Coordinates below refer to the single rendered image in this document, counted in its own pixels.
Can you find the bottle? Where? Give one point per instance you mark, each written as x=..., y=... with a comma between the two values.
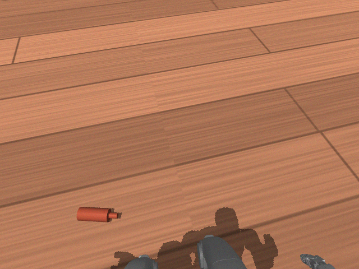
x=95, y=214

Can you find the right robot hand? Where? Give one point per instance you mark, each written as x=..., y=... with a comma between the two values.
x=315, y=262

